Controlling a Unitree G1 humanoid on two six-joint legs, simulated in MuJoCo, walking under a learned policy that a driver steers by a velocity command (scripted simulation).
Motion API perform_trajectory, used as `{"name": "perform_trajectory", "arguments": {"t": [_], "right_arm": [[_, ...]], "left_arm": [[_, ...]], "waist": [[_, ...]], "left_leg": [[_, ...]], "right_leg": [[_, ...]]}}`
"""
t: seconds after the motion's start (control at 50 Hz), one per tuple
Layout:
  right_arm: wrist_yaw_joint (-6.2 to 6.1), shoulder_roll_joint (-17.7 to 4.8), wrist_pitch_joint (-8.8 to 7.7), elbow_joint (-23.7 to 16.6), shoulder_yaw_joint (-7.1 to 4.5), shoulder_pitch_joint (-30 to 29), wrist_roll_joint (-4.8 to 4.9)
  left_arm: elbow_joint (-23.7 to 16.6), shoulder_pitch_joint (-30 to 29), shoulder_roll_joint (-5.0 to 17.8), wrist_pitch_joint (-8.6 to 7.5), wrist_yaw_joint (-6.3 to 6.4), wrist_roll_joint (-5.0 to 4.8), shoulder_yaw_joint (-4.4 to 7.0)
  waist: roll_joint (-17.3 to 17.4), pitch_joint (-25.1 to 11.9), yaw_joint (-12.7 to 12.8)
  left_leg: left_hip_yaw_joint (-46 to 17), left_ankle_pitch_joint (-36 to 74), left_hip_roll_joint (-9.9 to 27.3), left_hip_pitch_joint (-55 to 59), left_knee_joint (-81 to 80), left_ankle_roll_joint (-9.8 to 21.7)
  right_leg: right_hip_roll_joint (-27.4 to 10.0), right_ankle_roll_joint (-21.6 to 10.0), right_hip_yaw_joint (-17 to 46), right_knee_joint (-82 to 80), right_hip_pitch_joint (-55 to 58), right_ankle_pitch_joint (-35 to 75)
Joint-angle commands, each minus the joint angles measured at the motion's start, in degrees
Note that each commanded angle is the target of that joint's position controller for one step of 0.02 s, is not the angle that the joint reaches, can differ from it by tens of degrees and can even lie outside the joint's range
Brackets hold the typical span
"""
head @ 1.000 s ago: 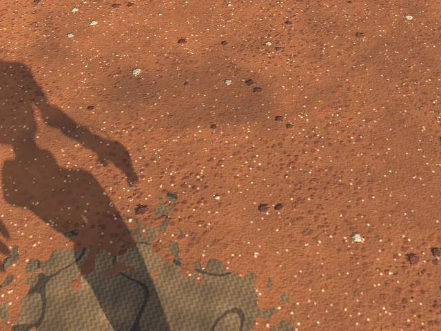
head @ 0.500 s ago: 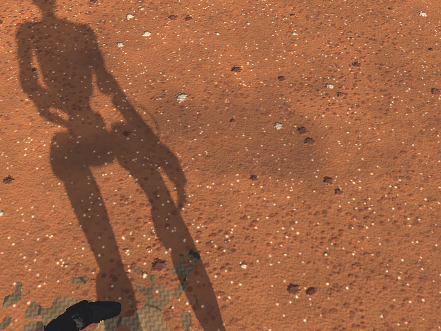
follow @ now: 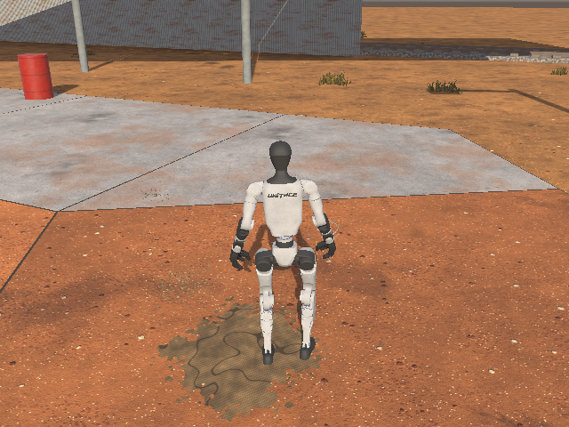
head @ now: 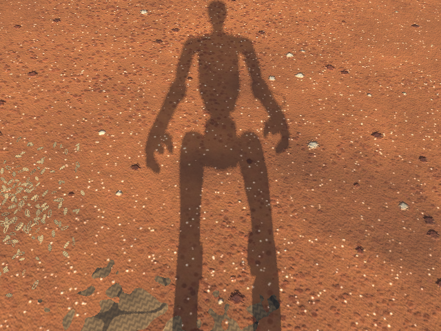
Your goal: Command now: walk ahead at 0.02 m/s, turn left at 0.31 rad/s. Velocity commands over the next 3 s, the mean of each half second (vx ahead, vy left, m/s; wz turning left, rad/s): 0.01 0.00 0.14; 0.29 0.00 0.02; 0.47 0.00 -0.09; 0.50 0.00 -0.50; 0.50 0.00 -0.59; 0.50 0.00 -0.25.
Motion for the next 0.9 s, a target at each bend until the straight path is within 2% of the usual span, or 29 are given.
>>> {"name": "perform_trajectory", "arguments": {"t": [0.02, 0.04, 0.06, 0.08, 0.12, 0.16, 0.2, 0.26, 0.3, 0.32, 0.34, 0.36, 0.38, 0.4, 0.44, 0.5, 0.54, 0.58, 0.62, 0.64, 0.66, 0.72, 0.74, 0.76, 0.78, 0.8, 0.82, 0.86, 0.9], "right_arm": [[-1.75, -14.6, -1.85, -3.7, -3.06, 4.9, -0.51], [-1.95, -10.6, -2.01, -2.8, -2.14, 4.1, -0.62], [-2.03, -8.1, -2.19, -2.7, -1.14, 0.6, -0.32], [-2.17, -7.2, -2.27, -3.0, -0.85, -1.8, -0.32], [-2.79, -5.2, -2.84, -3.0, -0.12, -1.6, 0.42], [-2.88, -4.4, -3.25, -2.2, 0.3, 0.0, 0.56], [-2.95, -4.6, -3.33, -1.2, 0.32, 0.9, 0.4], [-3.03, -5.2, -3.13, 0.2, 0.18, 2.0, 0.03], [-3.28, -5.2, -3.1, 1.0, 0.22, 1.1, 0.38], [-3.48, -5.0, -3.19, 1.2, 0.29, 0.1, 0.84], [-3.56, -3.5, -3.55, 1.2, 0.84, 0.6, 0.93], [-3.28, -2.5, -3.72, 1.4, 0.85, 2.8, 0.66], [-3.06, -1.3, -3.22, 2.8, 1.08, 3.8, 0.75], [-3.13, -3.1, -3.0, 4.2, 0.81, 2.9, 0.42], [-3.03, -4.7, -3.16, 5.6, 0.13, 2.3, 0.73], [-3.16, -3.4, -3.59, 8.0, 0.33, 3.2, 0.75], [-3.32, -3.4, -3.39, 9.9, 0.16, 4.3, 0.64], [-2.91, -3.9, -2.9, 9.9, -0.28, 3.8, -0.06], [-2.12, -1.9, -3.33, 8.9, 0.08, 1.9, -0.42], [-1.8, -1.5, -3.82, 8.5, 0.19, 1.5, -0.8], [-1.54, -1.9, -4.35, 8.6, 0.02, 2.3, -0.6], [-1.05, -1.3, -5.78, 11.7, -0.19, 10.4, 0.06], [-1.39, -2.2, -6.17, 13.8, -0.61, 15.1, 0.08], [-2.1, -5.2, -6.68, 15.4, -1.39, 21.1, -0.39], [-2.3, -10.2, -6.97, 16.4, -2.65, 26.0, -0.13], [-2.31, -8.9, -6.7, 16.3, -2.24, 23.5, -0.5], [-2.31, -7.4, -6.87, 14.8, -1.77, 18.8, -0.46], [-2.45, -5.7, -7.75, 13.8, -1.22, 15.1, 0.02], [-2.6, -3.9, -8.49, 15.0, -0.55, 16.7, 0.3]], "left_arm": [[-5.3, 0.2, 2.3, 1.38, 0.05, -0.28, 0.4], [-5.0, -1.8, 4.0, 2.1, 0.13, -0.94, 0.75], [-4.1, -0.6, 3.6, 2.16, -0.24, -1.49, 0.86], [-2.6, 1.5, 4.2, 1.85, -0.34, -1.43, 1.07], [-0.5, 4.3, 4.8, 1.68, -0.44, -0.46, 1.47], [-0.5, 3.4, 3.1, 1.82, -0.54, -0.82, 0.99], [-0.6, 1.8, 1.6, 2.06, -0.39, -0.93, 0.31], [-0.5, 1.4, 1.6, 2.07, 0.37, -1.1, -0.03], [0.5, 3.4, 0.9, 1.49, 0.98, -1.38, -0.36], [1.3, 5.0, 0.5, 0.84, 1.24, -1.11, -0.69], [1.7, 5.6, 2.0, -0.06, 1.51, -0.41, -0.64], [1.4, 5.4, 5.2, -0.88, 1.62, 0.12, -0.33], [1.8, 0.9, 5.6, -1.0, 1.15, -1.31, -0.12], [1.4, -0.5, 2.7, -1.3, 0.59, -1.3, -0.78], [2.7, 1.0, 2.4, -1.57, 0.63, -1.11, -0.88], [4.6, 2.5, 2.1, -1.78, 1.16, -1.35, -0.89], [5.8, 3.4, 2.9, -1.46, 1.09, -1.04, -0.44], [5.9, 4.2, 4.8, -0.72, 0.87, -0.8, 0.39], [7.0, 6.5, 6.8, -0.6, 0.78, -0.95, 1.28], [7.2, 6.1, 6.8, -0.82, 0.75, -0.97, 1.59], [7.0, 4.9, 6.4, -1.18, 0.59, -0.86, 1.64], [6.0, -1.4, 6.1, -2.08, -0.18, -1.47, 1.93], [5.8, -2.4, 5.0, -2.22, -0.29, -1.36, 1.84], [4.5, -4.7, 2.0, -2.6, -0.39, -0.95, 1.03], [2.2, -6.2, -1.6, -3.09, -0.78, -1.17, -0.01], [2.1, -7.1, 2.8, -3.27, -0.82, 0.22, 0.96], [2.9, -5.5, 2.5, -3.65, -1.39, -0.18, 1.03], [4.6, -3.5, 2.0, -4.24, -2.23, -0.27, 0.93], [5.2, -3.9, 1.3, -3.87, -2.67, 0.43, 0.75]], "waist": [[16.7, -1.3, -3.2], [10.6, -0.2, -2.5], [10.7, 0.3, -0.2], [10.5, -0.6, 1.1], [9.8, -3.7, 1.0], [7.7, -4.6, 0.3], [8.5, -3.7, -0.9], [9.6, -3.1, -2.1], [8.0, -3.5, -0.7], [6.4, -4.1, 0.7], [3.9, -5.2, 0.3], [-1.0, -5.1, -2.3], [-7.3, -1.8, -4.1], [-5.4, -0.3, -2.7], [-3.8, -0.1, -1.4], [-1.3, -0.2, -1.0], [-0.9, -0.4, -0.7], [-2.7, 4.0, 0.1], [-6.6, 7.5, 0.8], [-6.9, 8.2, 0.6], [-5.8, 7.3, -0.3], [-4.6, 5.3, -5.1], [-2.6, 5.2, -6.8], [5.4, 4.8, -9.2], [18.1, 4.9, -10.1], [10.5, 8.2, -8.0], [6.4, 8.1, -4.7], [4.6, 5.3, -2.3], [5.0, 3.3, -2.5]], "left_leg": [[-27.3, 20.8, 23.3, 3.9, -18.8, 11.4], [-20.9, 21.8, 18.7, 2.9, -18.1, 11.1], [-16.1, 21.7, 15.0, 1.9, -18.2, 9.4], [-12.8, 23.1, 12.0, 3.4, -17.9, 8.0], [-9.4, 31.8, 10.5, 7.0, -15.9, 8.2], [-9.1, 33.0, 11.1, 9.1, -15.1, 8.5], [-9.6, 29.6, 11.2, 9.6, -14.7, 8.7], [-11.9, 27.3, 11.8, 9.1, -13.3, 9.5], [-12.4, 26.8, 11.2, 7.9, -11.4, 8.5], [-12.3, 24.4, 10.5, 5.3, -10.7, 6.6], [-12.2, 19.6, 8.9, 2.2, -10.1, 4.1], [-9.3, 13.0, 5.0, 0.4, -8.5, 2.5], [-6.6, 8.1, 1.6, 4.9, -12.2, 1.5], [-7.0, 9.5, 2.1, 8.0, -12.2, 1.0], [-7.6, 13.3, 3.2, 9.0, -11.7, 1.5], [-8.0, 13.5, 3.8, 7.1, -12.8, 1.3], [-6.2, 0.7, 1.2, 5.4, -11.4, 1.7], [-4.2, -12.8, -1.3, -2.3, -7.1, 2.6], [0.5, -8.9, -2.5, -8.3, 0.9, 2.4], [1.1, -5.0, -0.8, -8.5, 4.1, 2.3], [0.7, -4.4, 0.2, -7.7, 5.2, 2.5], [3.0, -1.9, -1.3, 7.5, -5.3, 4.0], [1.9, -2.0, -2.4, 15.4, -9.0, 4.3], [-10.3, -10.6, 5.4, 21.7, -16.6, 5.7], [-34.7, -27.6, 18.6, 24.7, -27.9, 10.5], [-38.0, -25.7, 21.6, 19.7, -28.5, 12.8], [-33.2, -21.7, 19.6, 17.7, -27.6, 12.2], [-23.8, -9.9, 15.3, 18.4, -28.3, 9.4], [-16.8, 3.1, 12.5, 19.5, -27.7, 8.4]], "right_leg": [[3.9, 2.1, 7.8, 14.7, -12.2, -19.9], [2.4, 1.9, 11.8, 18.0, -9.7, -15.1], [2.9, 1.5, 12.3, 18.3, -8.5, -10.9], [3.4, 1.3, 12.0, 18.7, -7.5, -7.8], [4.0, 1.4, 11.5, 20.7, -5.7, -6.0], [4.0, 1.7, 12.0, 17.8, -4.4, -6.4], [4.1, 1.6, 12.0, 11.4, -2.6, -7.1], [5.4, 0.8, 11.4, 3.2, 1.2, -9.1], [6.0, 0.1, 11.0, -6.1, 6.2, -3.5], [5.0, -0.3, 11.8, -13.0, 11.8, 5.7], [1.1, -0.8, 16.3, -15.3, 17.0, 11.2], [-4.6, -1.7, 21.3, -14.3, 18.3, 19.1], [-4.7, -3.7, 22.0, -14.3, 8.9, 15.6], [-3.1, -3.0, 21.0, -15.7, 6.2, 10.8], [-0.4, -1.7, 18.5, -15.9, 7.0, 8.4], [0.1, -1.9, 17.9, -15.6, 9.8, 7.7], [1.2, -3.2, 18.0, -16.0, 9.9, -7.6], [-0.8, -6.2, 22.7, -18.9, 7.4, -26.2], [-7.8, -10.4, 31.9, -25.2, 8.2, -33.9], [-10.8, -12.0, 34.8, -27.1, 7.5, -32.3], [-11.4, -12.4, 34.8, -27.7, 7.2, -29.1], [-5.9, -9.9, 25.2, -23.3, 0.0, -22.7], [-2.6, -8.6, 21.6, -17.9, -5.3, -22.4], [2.0, -6.4, 15.7, -5.4, -12.4, -18.5], [9.1, -4.3, 8.0, 11.2, -22.7, -14.7], [6.7, -5.5, 13.6, 19.8, -24.5, -14.0], [4.8, -6.1, 15.6, 22.5, -23.8, -9.2], [2.6, -5.5, 14.8, 22.8, -21.5, -2.2], [2.4, -3.8, 12.8, 23.0, -20.5, 2.1]]}}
